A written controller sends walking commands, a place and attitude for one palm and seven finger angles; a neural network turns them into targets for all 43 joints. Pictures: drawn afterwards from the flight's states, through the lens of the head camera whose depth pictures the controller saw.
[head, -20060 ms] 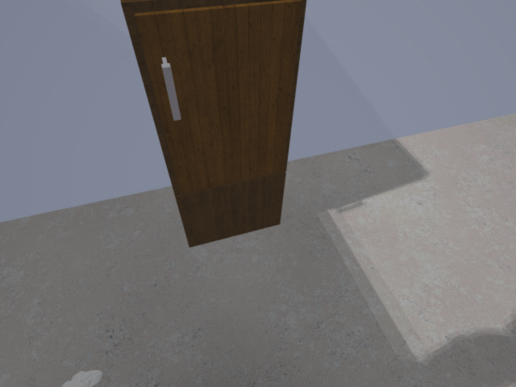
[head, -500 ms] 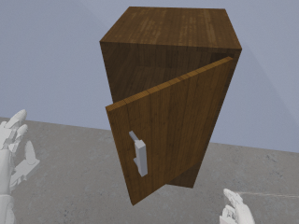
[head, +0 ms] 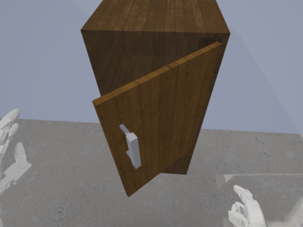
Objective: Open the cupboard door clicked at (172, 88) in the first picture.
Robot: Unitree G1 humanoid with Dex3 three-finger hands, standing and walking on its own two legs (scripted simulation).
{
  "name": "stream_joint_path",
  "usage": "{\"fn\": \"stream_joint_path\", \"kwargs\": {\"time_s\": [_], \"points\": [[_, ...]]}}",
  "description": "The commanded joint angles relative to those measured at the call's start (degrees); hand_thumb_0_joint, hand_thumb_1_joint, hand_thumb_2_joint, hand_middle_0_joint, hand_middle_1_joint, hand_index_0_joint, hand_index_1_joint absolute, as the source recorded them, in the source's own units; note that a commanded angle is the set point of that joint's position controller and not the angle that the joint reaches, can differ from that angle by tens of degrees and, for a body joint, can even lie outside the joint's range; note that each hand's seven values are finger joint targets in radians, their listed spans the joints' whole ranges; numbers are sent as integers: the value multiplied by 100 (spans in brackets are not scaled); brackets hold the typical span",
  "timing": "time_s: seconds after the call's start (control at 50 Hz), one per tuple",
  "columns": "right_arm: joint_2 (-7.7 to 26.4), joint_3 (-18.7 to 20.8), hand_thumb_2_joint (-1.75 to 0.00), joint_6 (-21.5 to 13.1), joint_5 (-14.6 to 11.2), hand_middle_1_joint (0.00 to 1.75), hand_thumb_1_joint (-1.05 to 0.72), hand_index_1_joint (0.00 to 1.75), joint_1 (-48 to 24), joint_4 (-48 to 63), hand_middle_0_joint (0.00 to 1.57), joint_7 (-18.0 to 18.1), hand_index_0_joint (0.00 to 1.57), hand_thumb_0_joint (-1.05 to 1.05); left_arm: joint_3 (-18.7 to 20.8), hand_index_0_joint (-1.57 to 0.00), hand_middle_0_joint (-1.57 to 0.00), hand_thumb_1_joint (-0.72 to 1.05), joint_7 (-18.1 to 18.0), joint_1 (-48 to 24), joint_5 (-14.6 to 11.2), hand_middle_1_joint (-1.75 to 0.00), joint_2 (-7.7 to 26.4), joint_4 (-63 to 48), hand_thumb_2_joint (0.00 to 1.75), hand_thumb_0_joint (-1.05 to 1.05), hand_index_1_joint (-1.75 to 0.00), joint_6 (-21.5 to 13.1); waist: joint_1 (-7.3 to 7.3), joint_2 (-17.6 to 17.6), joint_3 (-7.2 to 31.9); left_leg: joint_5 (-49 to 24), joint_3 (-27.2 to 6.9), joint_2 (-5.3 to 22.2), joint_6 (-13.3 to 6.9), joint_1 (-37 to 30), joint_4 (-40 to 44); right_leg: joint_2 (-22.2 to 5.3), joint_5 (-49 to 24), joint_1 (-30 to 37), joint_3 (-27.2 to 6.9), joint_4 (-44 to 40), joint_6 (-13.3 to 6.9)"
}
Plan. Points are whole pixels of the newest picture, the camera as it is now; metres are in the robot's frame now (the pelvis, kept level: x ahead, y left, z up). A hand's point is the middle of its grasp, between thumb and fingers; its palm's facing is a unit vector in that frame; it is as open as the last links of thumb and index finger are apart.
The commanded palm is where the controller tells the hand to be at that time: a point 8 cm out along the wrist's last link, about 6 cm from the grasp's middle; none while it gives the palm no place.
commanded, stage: step back with the hand held close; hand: left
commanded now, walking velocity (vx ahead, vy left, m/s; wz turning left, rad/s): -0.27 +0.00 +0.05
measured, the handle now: (130, 147) +0.31 +0.09 +0.04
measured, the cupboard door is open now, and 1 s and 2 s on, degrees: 42 42 42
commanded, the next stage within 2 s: stop stepping back and stand still in 0.80 s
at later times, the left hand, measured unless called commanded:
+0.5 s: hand out of the picture +0.08 +0.30 +0.16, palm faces +0.50 -0.73 -0.47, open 7.4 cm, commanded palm +0.02 +0.33 +0.17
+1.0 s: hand out of the picture +0.00 +0.27 +0.17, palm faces +0.34 -0.80 -0.49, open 7.4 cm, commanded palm -0.08 +0.32 +0.17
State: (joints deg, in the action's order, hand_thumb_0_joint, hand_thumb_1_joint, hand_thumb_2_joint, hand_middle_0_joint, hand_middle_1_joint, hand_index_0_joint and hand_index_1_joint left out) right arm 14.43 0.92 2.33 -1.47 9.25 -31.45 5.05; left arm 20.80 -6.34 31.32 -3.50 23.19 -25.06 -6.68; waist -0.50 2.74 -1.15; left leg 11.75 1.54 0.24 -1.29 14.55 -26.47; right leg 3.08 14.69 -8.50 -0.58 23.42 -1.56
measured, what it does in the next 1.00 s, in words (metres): walks backwards: left foot, then right foot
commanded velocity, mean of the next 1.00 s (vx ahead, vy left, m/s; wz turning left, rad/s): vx -0.26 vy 0.01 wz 0.00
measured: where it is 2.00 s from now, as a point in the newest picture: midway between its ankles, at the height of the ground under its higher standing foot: outside the picture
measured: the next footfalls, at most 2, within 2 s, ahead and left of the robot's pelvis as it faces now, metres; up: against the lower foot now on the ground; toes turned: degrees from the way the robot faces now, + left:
left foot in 0.60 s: +0.00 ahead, +0.12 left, +0.00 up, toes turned +3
right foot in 0.98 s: -0.31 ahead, -0.08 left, +0.00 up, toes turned -2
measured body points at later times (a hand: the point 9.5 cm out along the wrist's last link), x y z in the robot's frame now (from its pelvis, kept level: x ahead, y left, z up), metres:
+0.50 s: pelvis -0.10 +0.02 -0.02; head -0.08 +0.03 +0.43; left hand +0.04 +0.34 +0.18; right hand +0.08 -0.20 -0.10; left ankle +0.01 +0.11 -0.73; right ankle -0.05 -0.10 -0.74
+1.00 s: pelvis -0.22 +0.02 -0.02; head -0.18 +0.04 +0.43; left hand -0.03 +0.31 +0.19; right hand -0.03 -0.19 -0.09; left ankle -0.04 +0.12 -0.74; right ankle -0.35 -0.08 -0.75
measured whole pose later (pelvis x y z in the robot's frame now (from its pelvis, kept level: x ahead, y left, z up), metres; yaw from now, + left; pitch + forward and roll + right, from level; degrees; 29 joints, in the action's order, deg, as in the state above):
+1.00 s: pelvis -0.22 +0.02 -0.02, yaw -1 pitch +4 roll -2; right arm 9.2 -1.4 -5.9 1.3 6.6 -34.7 1.9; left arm 26.5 -7.7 31.2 -4.8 27.7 -34.2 -13.1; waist 0.0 -0.6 -1.0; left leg -3.7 3.3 2.5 -1.2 31.4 -21.5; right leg 3.7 23.3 -3.5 1.5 21.9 -2.1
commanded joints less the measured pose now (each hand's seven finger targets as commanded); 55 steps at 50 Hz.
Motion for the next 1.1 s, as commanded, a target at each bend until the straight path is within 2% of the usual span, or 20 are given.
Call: {"fn": "stream_joint_path", "kwargs": {"time_s": [0.0, 0.12, 0.28, 0.36, 0.4, 0.44, 0.48, 0.54, 0.58, 0.62, 0.64, 0.68, 0.84, 0.9, 0.92, 0.96, 0.98, 1.0, 1.02, 1.08], "points": [[523, 216, -90, -219, -4, 30, -90, 30, -466, 1014, 20, 21, 20, 0, 1065, -20, -20, 90, -241, 46, -35, -30, 1266, -1404, 90, 0, -30, -411, -13, -70, 1116, -2090, -298, 396, -83, -690, -42, -608, -2694, -106, -357, -27, 220], [599, 242, -90, -331, 22, 30, -90, 30, -434, 995, 20, 30, 20, 0, 1068, -20, -20, 90, -303, 163, -5, -30, 1235, -1439, 90, 0, -30, -506, -7, 245, 840, -987, -556, 502, -127, 25, 330, -445, -1442, -131, -305, 23, 204], [703, 239, -90, -700, 91, 30, -90, 30, -350, 1000, 20, 38, 20, 0, 1130, -20, -20, 90, -321, -218, 246, -30, 1012, -1435, 90, 0, -30, -736, -14, 826, 331, 3019, -1414, 1082, -526, 2728, 1623, 69, 82, 1069, -94, 1363, 260], [597, 249, -90, -854, 119, 30, -90, 30, -311, 914, 20, 1, 20, 0, 1187, -20, -20, 90, -286, -224, 226, -30, 1040, -1492, 90, 0, -30, -794, -5, 511, 396, 2846, -1408, 1058, -536, 2619, 1331, 51, 249, 874, -256, 1290, 145], [526, 259, -90, -899, 101, 30, -90, 30, -191, 848, 20, -56, 20, 0, 1099, -20, -20, 90, -287, -185, 152, -30, 1012, -1683, 90, 0, -30, -804, 43, -225, 560, 2124, -776, 476, -205, 1515, 355, -342, 759, -304, -887, 241, -94], [491, 293, -90, -884, 124, 30, -90, 30, -76, 668, 20, -102, 20, 0, 950, -20, -20, 90, -349, -292, 119, -30, 986, -1839, 90, 0, -30, -814, 133, -854, 554, 1158, -362, -8, 96, 200, -1324, -1248, 1317, -1896, -1892, -835, -544], [434, 266, -90, -838, 161, 30, -90, 30, -55, 515, 20, -144, 20, 0, 863, -20, -20, 90, -434, -527, 177, -30, 1021, -1744, 90, 0, -30, -801, 191, -1192, 534, 802, -309, -89, 156, -2, -2259, -1776, 277, -2197, -1989, -881, -737], [405, 183, -90, -787, 174, 30, -90, 30, -155, 434, 20, -59, 20, 0, 947, -20, -20, 90, -481, -759, 183, -30, 1129, -1558, 90, 0, -30, -754, 213, -601, 170, 539, -496, 115, 77, 128, -433, -1167, -393, -1878, -1170, -100, -262], [638, 231, -90, -853, 143, 30, -90, 30, -318, 579, 20, 6, 20, 0, 1096, -20, -20, 90, -466, -804, 209, -30, 1197, -1801, 90, 0, -30, -858, 66, 803, 325, -28, -1342, 976, -272, 931, 687, -117, -381, -946, -380, 936, 237], [613, 295, -90, -970, 190, 30, -90, 30, -409, 619, 20, -10, 20, 0, 1390, -20, -20, 90, -380, -290, 200, -30, 1262, -1474, 90, 0, -30, -924, 14, 1445, 738, 2642, -2402, 1873, -757, 2373, 2068, 361, 888, 395, -164, 3189, 320], [476, 311, -90, -1000, 251, 30, -90, 30, -300, 610, 20, -48, 20, 0, 1287, -20, -20, 90, -357, -408, 166, -30, 1064, -1670, 90, 0, -30, -898, 79, 1147, 644, 2385, -2539, 1990, -913, 2324, 2031, 295, 1073, -9, -331, 3886, 282], [450, 341, -90, -1100, 249, 30, -90, 30, -330, 453, 20, -141, 20, 0, 1146, -20, -20, 90, -385, -381, 139, -30, 967, -1836, 90, 0, -30, -886, 56, 401, 731, 1267, -1960, 1790, -897, 1192, 1445, 124, 1219, -947, -394, 3896, 253], [376, 193, -90, -1211, 296, 30, -90, 30, -261, 219, 20, -230, 20, 0, 965, -20, -20, 90, -372, -148, -81, -30, 1015, -2087, 90, 0, -30, -813, 45, 1250, 1424, 221, -1164, 1209, -242, -439, 1802, 288, 1695, -486, 321, 1162, 101], [351, 174, -90, -1083, 287, 30, -90, 30, -209, 265, 20, -260, 20, 0, 1227, -20, -20, 90, -267, 30, -190, -30, 1284, -2044, 90, 0, -30, -939, -13, 1153, 1611, -438, -569, 898, 158, -802, 1338, 222, 755, 16, 405, -525, -43], [347, 159, -90, -1027, 282, 30, -90, 30, -217, 325, 20, -271, 20, 0, 1455, -20, -20, 90, -245, 255, -183, -30, 1535, -2093, 90, 0, -30, -968, -4, 972, 1606, -315, -334, 608, 264, -868, 1025, 36, 432, 2, 296, -1017, -91], [311, 81, -90, -883, 221, 30, -90, 30, -355, 431, 20, -266, 20, 0, 1650, -20, -20, 90, -271, 307, -217, -30, 1696, -1948, 90, 0, -30, -988, 43, -168, 1237, 164, 106, 117, 334, -1043, -701, -1057, 247, -1270, -487, -1369, -371], [294, 83, -90, -880, 174, 30, -90, 30, -352, 400, 20, -240, 20, 0, 1478, -20, -20, 90, -296, 152, -229, -30, 1526, -1852, 90, 0, -30, -922, 35, -811, 1134, 165, 6, -82, 320, -953, -1558, -1477, 237, -1738, -740, -1293, -442], [374, 149, -90, -899, 139, 30, -90, 30, -350, 450, 20, -221, 20, 0, 1418, -20, -20, 90, -276, 322, -187, -30, 1410, -1743, 90, 0, -30, -782, 3, -1374, 939, 143, -224, -105, 238, -289, -2076, -1487, -534, -1459, -923, -934, -533], [356, 100, -90, -919, 116, 30, -90, 30, -357, 441, 20, -195, 20, 0, 1624, -20, -20, 90, -302, 385, -202, -30, 1566, -1662, 90, 0, -30, -698, 34, -1254, 1008, 156, -247, -40, 216, -61, -2258, -1484, -943, -1282, -834, -651, -647], [403, 11, -90, -968, 85, 30, -90, 30, -248, 291, 20, -74, 20, 0, 1090, -20, -20, 90, -309, -459, -66, -30, 1181, -1212, 90, 0, -30, -574, 227, -349, 353, -484, -153, 70, 53, -62, -678, -1049, -1599, -716, -378, -170, -142]]}}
